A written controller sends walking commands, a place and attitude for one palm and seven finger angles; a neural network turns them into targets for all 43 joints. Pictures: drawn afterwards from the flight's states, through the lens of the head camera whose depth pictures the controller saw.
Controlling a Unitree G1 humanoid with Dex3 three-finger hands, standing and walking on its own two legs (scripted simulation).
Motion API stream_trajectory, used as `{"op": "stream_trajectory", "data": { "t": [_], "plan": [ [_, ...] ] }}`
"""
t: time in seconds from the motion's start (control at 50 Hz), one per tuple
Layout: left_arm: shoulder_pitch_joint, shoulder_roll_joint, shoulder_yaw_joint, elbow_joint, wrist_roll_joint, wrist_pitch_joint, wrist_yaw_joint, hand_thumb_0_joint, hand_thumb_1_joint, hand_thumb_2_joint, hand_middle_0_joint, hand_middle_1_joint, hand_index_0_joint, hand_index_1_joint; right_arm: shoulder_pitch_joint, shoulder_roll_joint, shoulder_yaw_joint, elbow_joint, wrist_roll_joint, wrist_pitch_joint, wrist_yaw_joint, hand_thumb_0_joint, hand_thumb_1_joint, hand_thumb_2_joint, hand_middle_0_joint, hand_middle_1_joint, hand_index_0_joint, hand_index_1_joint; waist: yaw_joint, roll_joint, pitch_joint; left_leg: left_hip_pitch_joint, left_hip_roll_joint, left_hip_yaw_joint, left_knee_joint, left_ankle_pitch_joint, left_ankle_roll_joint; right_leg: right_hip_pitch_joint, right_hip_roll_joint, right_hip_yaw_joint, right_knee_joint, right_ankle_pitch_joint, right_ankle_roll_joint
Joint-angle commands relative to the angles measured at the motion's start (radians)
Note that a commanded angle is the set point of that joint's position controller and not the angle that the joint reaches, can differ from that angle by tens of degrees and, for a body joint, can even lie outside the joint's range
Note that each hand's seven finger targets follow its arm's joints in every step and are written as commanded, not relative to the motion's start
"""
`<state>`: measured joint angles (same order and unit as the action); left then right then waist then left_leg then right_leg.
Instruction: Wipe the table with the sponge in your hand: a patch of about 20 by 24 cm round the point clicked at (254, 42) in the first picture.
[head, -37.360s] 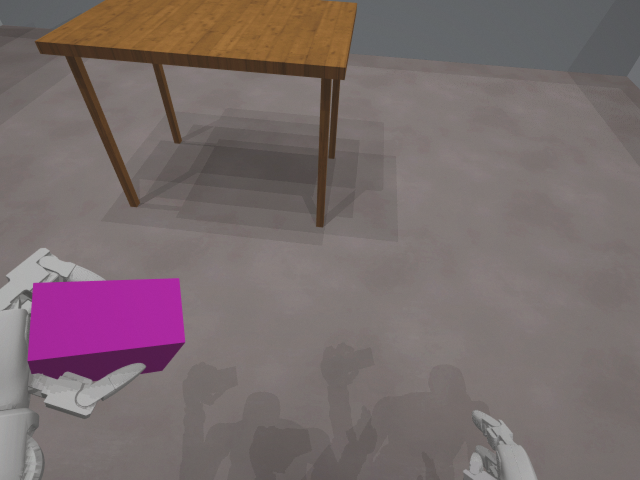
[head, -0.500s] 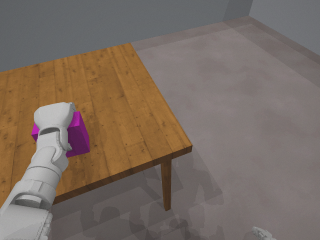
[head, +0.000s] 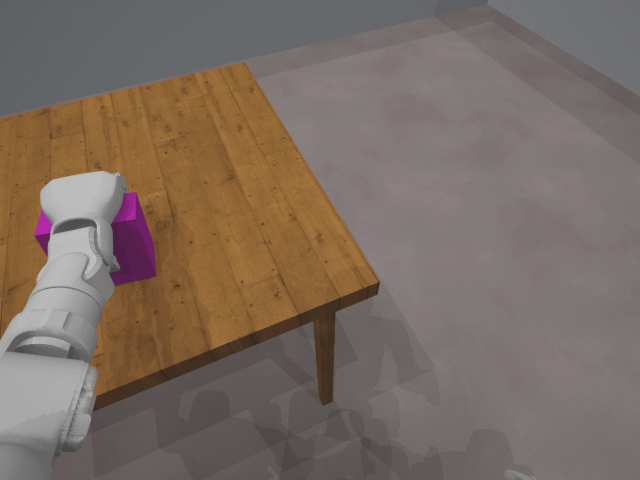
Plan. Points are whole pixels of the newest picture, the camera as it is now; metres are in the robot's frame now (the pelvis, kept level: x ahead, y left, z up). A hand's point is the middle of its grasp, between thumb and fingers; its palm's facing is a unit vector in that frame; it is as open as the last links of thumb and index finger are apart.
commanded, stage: wipe forward along the middle lane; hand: left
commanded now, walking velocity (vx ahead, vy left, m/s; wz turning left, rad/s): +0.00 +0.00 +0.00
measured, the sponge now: (107, 252) +0.41 +0.32 +0.02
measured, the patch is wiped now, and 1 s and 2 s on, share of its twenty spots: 1.00 1.00 1.00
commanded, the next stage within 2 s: slide back across to the first lane in 0.24 s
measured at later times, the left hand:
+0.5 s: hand (100, 207) +0.46 +0.33 +0.06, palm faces -0.12 +0.03 -0.99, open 10.3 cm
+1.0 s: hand (45, 221) +0.42 +0.39 +0.07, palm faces -0.13 +0.01 -0.99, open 10.3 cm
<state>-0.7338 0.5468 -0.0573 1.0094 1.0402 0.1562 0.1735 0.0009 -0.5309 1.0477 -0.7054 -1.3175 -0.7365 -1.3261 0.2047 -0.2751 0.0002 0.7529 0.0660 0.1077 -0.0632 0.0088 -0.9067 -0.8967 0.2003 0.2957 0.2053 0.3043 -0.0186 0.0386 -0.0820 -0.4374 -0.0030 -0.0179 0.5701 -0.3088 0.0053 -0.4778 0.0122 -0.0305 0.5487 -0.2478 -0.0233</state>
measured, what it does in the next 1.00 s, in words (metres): stands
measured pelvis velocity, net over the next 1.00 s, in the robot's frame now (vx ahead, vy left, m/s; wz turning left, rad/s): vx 0.03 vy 0.02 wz -0.01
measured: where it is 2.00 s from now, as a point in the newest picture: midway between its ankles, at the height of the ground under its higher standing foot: outside the picture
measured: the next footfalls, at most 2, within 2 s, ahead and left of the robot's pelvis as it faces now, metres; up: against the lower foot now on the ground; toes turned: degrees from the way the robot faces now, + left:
none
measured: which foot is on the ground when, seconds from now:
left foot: down 0.00-1.00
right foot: down 0.00-1.00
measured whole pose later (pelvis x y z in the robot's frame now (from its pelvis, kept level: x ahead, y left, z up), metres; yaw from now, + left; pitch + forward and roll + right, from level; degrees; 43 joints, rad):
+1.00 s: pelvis +0.03 +0.02 +0.00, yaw -1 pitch +11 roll -1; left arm -0.64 0.68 0.09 0.96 1.05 0.00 0.12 0.00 -0.53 1.05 -0.70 -1.32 -0.73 -1.33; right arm 0.22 -0.29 -0.03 0.73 0.06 0.13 -0.04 0.01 -0.91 -0.90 0.20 0.30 0.21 0.30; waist 0.00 0.04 -0.08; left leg -0.38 -0.01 -0.01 0.53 -0.34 0.03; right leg -0.41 0.01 -0.02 0.47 -0.25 0.00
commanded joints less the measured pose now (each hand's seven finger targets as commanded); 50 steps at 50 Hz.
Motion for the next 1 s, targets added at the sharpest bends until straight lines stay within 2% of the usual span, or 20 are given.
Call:
{"op": "stream_trajectory", "data": {
  "t": [0.0, 0.02, 0.04, 0.12, 0.18, 0.22, 0.26, 0.3, 0.42, 0.46, 0.5, 0.52, 0.64, 0.68, 0.72, 0.76, 0.82, 0.88, 0.94, 0.98],
  "plan": [
    [-0.313, 0.248, 0.047, -0.052, 0.023, -0.007, 0.021, 0.000, 0.100, 1.300, -1.200, -1.600, -1.200, -1.600, 0.049, -0.158, -0.054, -0.083, -0.006, -0.025, -0.008, 0.000, -0.900, -0.900, 0.200, 0.300, 0.200, 0.300, -0.032, -0.062, -0.268, 0.016, -0.036, 0.020, -0.046, 0.197, 0.042, 0.200, 0.019, 0.034, -0.050, 0.227, -0.021],
    [-0.311, 0.271, 0.070, -0.055, 0.021, -0.012, 0.016, 0.000, 0.100, 1.300, -1.200, -1.600, -1.200, -1.600, 0.049, -0.160, -0.054, -0.087, -0.007, -0.023, -0.010, 0.000, -0.900, -0.900, 0.200, 0.300, 0.200, 0.300, -0.019, -0.045, -0.287, 0.014, -0.035, 0.017, -0.051, 0.220, 0.038, 0.213, 0.020, 0.035, -0.049, 0.246, -0.027],
    [-0.326, 0.255, 0.047, -0.045, 0.020, -0.017, 0.017, 0.000, 0.100, 1.300, -1.200, -1.600, -1.200, -1.600, 0.059, -0.159, -0.053, -0.085, -0.005, -0.021, -0.009, 0.000, -0.900, -0.900, 0.200, 0.300, 0.200, 0.300, -0.038, -0.054, -0.277, 0.014, -0.035, 0.020, -0.042, 0.214, 0.041, 0.202, 0.020, 0.036, -0.045, 0.246, -0.021],
    [-0.343, 0.294, 0.078, -0.027, 0.028, -0.029, 0.025, 0.000, 0.100, 1.300, -1.200, -1.600, -1.200, -1.600, 0.081, -0.165, -0.058, -0.078, -0.007, -0.020, -0.003, 0.000, -0.900, -0.900, 0.200, 0.300, 0.200, 0.300, -0.033, -0.036, -0.286, 0.003, -0.031, 0.017, -0.037, 0.242, 0.038, 0.190, 0.024, 0.035, -0.040, 0.268, -0.026],
    [-0.373, 0.279, 0.052, -0.004, 0.039, -0.033, 0.035, 0.000, 0.100, 1.300, -1.200, -1.600, -1.200, -1.600, 0.107, -0.167, -0.062, -0.065, -0.007, -0.020, 0.001, 0.000, -0.900, -0.900, 0.200, 0.300, 0.200, 0.300, -0.055, -0.041, -0.276, -0.002, -0.029, 0.017, -0.026, 0.224, 0.039, 0.154, 0.027, 0.031, -0.035, 0.245, -0.022],
    [-0.366, 0.312, 0.084, 0.006, 0.034, -0.033, 0.039, 0.000, 0.100, 1.300, -1.200, -1.600, -1.200, -1.600, 0.112, -0.169, -0.062, -0.064, -0.007, -0.020, 0.004, 0.000, -0.900, -0.900, 0.200, 0.300, 0.200, 0.300, -0.040, -0.034, -0.293, -0.009, -0.029, 0.014, -0.029, 0.250, 0.038, 0.174, 0.028, 0.035, -0.034, 0.270, -0.027],
    [-0.377, 0.290, 0.058, 0.032, 0.039, -0.032, 0.042, 0.000, 0.100, 1.300, -1.200, -1.600, -1.200, -1.600, 0.131, -0.168, -0.064, -0.056, -0.008, -0.020, 0.007, 0.000, -0.900, -0.900, 0.200, 0.300, 0.200, 0.300, -0.057, -0.042, -0.289, -0.008, -0.026, 0.015, -0.019, 0.251, 0.038, 0.152, 0.030, 0.029, -0.025, 0.268, -0.023],
    [-0.401, 0.318, 0.068, 0.037, 0.038, -0.030, 0.044, 0.000, 0.100, 1.300, -1.200, -1.600, -1.200, -1.600, 0.138, -0.172, -0.063, -0.055, -0.006, -0.019, 0.009, 0.000, -0.900, -0.900, 0.200, 0.300, 0.200, 0.300, -0.061, -0.043, -0.289, -0.017, -0.028, 0.018, -0.018, 0.236, 0.040, 0.158, 0.031, 0.035, -0.033, 0.262, -0.021],
    [-0.354, 0.381, 0.124, -0.022, 0.036, -0.048, 0.033, 0.000, 0.100, 1.300, -1.200, -1.600, -1.200, -1.600, 0.129, -0.170, -0.065, -0.074, -0.005, -0.013, 0.012, 0.000, -0.900, -0.900, 0.200, 0.300, 0.200, 0.300, -0.017, 0.014, -0.359, 0.020, -0.029, 0.015, -0.031, 0.313, 0.035, 0.230, 0.032, 0.036, -0.025, 0.320, -0.032],
    [-0.333, 0.383, 0.125, -0.007, 0.033, -0.046, 0.037, 0.000, 0.100, 1.300, -1.200, -1.600, -1.200, -1.600, 0.129, -0.172, -0.064, -0.071, -0.003, -0.010, 0.013, 0.000, -0.900, -0.900, 0.200, 0.300, 0.200, 0.300, -0.022, -0.007, -0.314, 0.014, -0.029, 0.017, -0.036, 0.292, 0.038, 0.222, 0.033, 0.029, -0.030, 0.299, -0.026],
    [-0.365, 0.443, 0.162, -0.048, 0.038, -0.051, 0.043, 0.000, 0.100, 1.300, -1.200, -1.600, -1.200, -1.600, 0.121, -0.177, -0.064, -0.073, -0.002, -0.010, 0.014, 0.000, -0.900, -0.900, 0.200, 0.300, 0.200, 0.300, -0.016, -0.004, -0.332, 0.022, -0.031, 0.017, -0.045, 0.287, 0.041, 0.246, 0.032, 0.033, -0.039, 0.298, -0.026],
    [-0.349, 0.483, 0.201, -0.072, 0.035, -0.056, 0.040, 0.000, 0.100, 1.300, -1.200, -1.600, -1.200, -1.600, 0.108, -0.177, -0.063, -0.078, -0.005, -0.009, 0.013, 0.000, -0.900, -0.900, 0.200, 0.300, 0.200, 0.300, 0.008, 0.010, -0.367, 0.030, -0.032, 0.016, -0.051, 0.329, 0.039, 0.287, 0.029, 0.037, -0.036, 0.334, -0.031],
    [-0.263, 0.454, 0.191, -0.080, 0.033, -0.055, 0.029, 0.000, 0.100, 1.300, -1.200, -1.600, -1.200, -1.600, 0.088, -0.175, -0.065, -0.083, 0.000, -0.003, 0.019, 0.000, -0.900, -0.900, 0.200, 0.300, 0.200, 0.300, 0.016, 0.028, -0.324, 0.065, -0.034, 0.019, -0.067, 0.388, 0.033, 0.307, 0.030, 0.023, -0.043, 0.371, -0.033],
    [-0.268, 0.449, 0.181, -0.080, 0.037, -0.053, 0.019, 0.000, 0.100, 1.300, -1.200, -1.600, -1.200, -1.600, 0.084, -0.180, -0.068, -0.081, 0.001, -0.001, 0.017, 0.000, -0.900, -0.900, 0.200, 0.300, 0.200, 0.300, 0.003, 0.005, -0.303, 0.075, -0.032, 0.017, -0.069, 0.380, 0.035, 0.292, 0.032, 0.020, -0.055, 0.360, -0.032],
    [-0.284, 0.429, 0.164, -0.120, 0.028, -0.065, 0.001, 0.000, 0.100, 1.300, -1.200, -1.600, -1.200, -1.600, 0.073, -0.175, -0.068, -0.090, 0.003, -0.004, 0.015, 0.000, -0.900, -0.900, 0.200, 0.300, 0.200, 0.300, 0.005, 0.041, -0.316, 0.105, -0.031, 0.017, -0.077, 0.414, 0.033, 0.301, 0.029, 0.022, -0.063, 0.380, -0.037],
    [-0.264, 0.433, 0.167, -0.108, 0.031, -0.074, -0.010, 0.000, 0.100, 1.300, -1.200, -1.600, -1.200, -1.600, 0.083, -0.180, -0.070, -0.083, 0.000, -0.001, 0.011, 0.000, -0.900, -0.900, 0.200, 0.300, 0.200, 0.300, -0.002, 0.009, -0.295, 0.114, -0.030, 0.015, -0.070, 0.430, 0.034, 0.290, 0.031, 0.015, -0.060, 0.387, -0.035],
    [-0.245, 0.438, 0.185, -0.168, 0.022, -0.107, -0.033, 0.000, 0.100, 1.300, -1.200, -1.600, -1.200, -1.600, 0.075, -0.177, -0.076, -0.097, -0.002, -0.001, 0.009, 0.000, -0.900, -0.900, 0.200, 0.300, 0.200, 0.300, 0.012, 0.027, -0.326, 0.145, -0.029, 0.014, -0.068, 0.500, 0.031, 0.313, 0.029, 0.020, -0.066, 0.438, -0.040],
    [-0.205, 0.465, 0.211, -0.161, 0.029, -0.129, -0.038, 0.000, 0.100, 1.300, -1.200, -1.600, -1.200, -1.600, 0.081, -0.183, -0.079, -0.089, -0.005, 0.007, 0.011, 0.000, -0.900, -0.900, 0.200, 0.300, 0.200, 0.300, 0.016, 0.015, -0.296, 0.145, -0.029, 0.012, -0.061, 0.522, 0.025, 0.294, 0.032, 0.012, -0.061, 0.434, -0.039],
    [-0.208, 0.468, 0.212, -0.187, 0.033, -0.150, -0.041, 0.000, 0.100, 1.300, -1.200, -1.600, -1.200, -1.600, 0.081, -0.181, -0.080, -0.092, -0.006, 0.008, 0.012, 0.000, -0.900, -0.900, 0.200, 0.300, 0.200, 0.300, 0.017, 0.057, -0.303, 0.173, -0.025, 0.007, -0.054, 0.586, 0.016, 0.281, 0.032, 0.010, -0.055, 0.442, -0.042],
    [-0.182, 0.482, 0.231, -0.184, 0.037, -0.155, -0.038, 0.000, 0.100, 1.300, -1.200, -1.600, -1.200, -1.600, 0.082, -0.186, -0.084, -0.088, -0.009, 0.012, 0.014, 0.000, -0.900, -0.900, 0.200, 0.300, 0.200, 0.300, 0.024, 0.037, -0.307, 0.170, -0.026, 0.006, -0.047, 0.602, 0.013, 0.278, 0.034, 0.008, -0.055, 0.443, -0.043]
  ]
}}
